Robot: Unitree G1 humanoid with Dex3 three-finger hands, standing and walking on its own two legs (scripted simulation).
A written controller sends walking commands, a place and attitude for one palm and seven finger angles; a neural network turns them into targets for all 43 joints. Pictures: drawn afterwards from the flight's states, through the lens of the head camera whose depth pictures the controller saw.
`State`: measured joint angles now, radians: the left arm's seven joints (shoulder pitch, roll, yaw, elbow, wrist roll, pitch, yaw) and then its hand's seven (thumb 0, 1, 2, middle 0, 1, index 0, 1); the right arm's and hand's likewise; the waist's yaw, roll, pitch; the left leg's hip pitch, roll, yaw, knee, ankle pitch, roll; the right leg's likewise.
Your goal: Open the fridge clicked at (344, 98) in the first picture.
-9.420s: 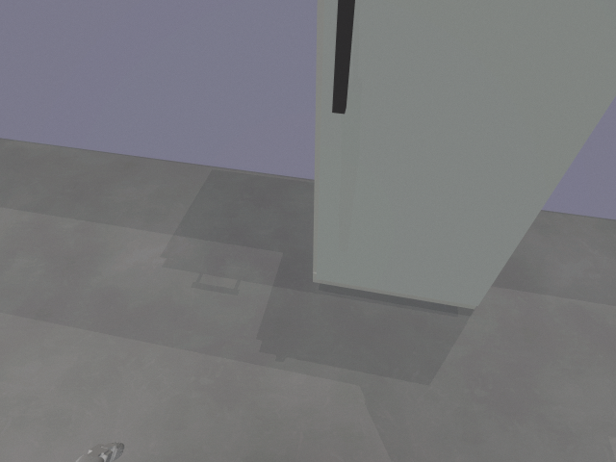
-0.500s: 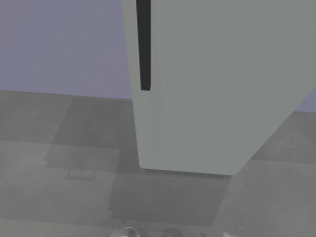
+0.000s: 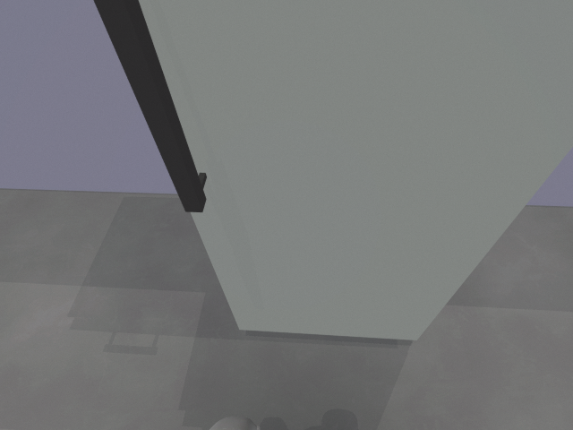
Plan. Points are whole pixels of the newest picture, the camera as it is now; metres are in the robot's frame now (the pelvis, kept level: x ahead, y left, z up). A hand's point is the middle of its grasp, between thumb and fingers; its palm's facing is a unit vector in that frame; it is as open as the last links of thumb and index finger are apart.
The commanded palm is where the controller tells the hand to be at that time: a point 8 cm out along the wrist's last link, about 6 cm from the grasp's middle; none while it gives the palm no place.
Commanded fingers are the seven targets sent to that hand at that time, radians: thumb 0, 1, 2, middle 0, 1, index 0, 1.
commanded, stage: come to a stop and stand still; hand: left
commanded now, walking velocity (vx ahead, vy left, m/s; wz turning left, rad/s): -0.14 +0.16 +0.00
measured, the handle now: (160, 84) +0.44 +0.17 +0.25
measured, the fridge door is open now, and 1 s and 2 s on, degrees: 0 0 0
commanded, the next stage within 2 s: look again from close up in 1.60 s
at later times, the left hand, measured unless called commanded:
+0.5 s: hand out of the picture +0.00 +0.26 -0.17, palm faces +0.06 -0.97 -0.22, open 7.4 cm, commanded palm none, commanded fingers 0.00 0.90 0.90 -0.20 -0.30 -0.20 -0.30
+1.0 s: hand out of the picture -0.05 +0.24 -0.17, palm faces -0.01 -0.98 -0.20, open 7.4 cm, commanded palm none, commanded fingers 0.00 0.90 0.90 -0.20 -0.30 -0.20 -0.30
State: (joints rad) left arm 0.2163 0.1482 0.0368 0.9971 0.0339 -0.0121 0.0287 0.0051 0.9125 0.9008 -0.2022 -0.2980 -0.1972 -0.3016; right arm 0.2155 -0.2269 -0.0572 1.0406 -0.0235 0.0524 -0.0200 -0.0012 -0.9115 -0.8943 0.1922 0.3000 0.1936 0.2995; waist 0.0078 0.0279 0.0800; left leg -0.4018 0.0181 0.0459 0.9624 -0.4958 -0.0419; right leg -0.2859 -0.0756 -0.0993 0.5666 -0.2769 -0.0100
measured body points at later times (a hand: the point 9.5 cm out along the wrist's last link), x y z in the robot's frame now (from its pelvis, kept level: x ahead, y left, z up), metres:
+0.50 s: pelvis -0.03 +0.06 +0.00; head +0.00 +0.07 +0.45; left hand +0.00 +0.31 -0.15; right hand +0.07 -0.16 -0.14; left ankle +0.00 +0.14 -0.73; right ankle -0.06 -0.06 -0.70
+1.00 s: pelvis -0.05 +0.07 +0.00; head -0.05 +0.06 +0.45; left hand -0.05 +0.29 -0.16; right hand -0.10 -0.15 -0.16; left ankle +0.00 +0.14 -0.73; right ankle -0.06 -0.05 -0.73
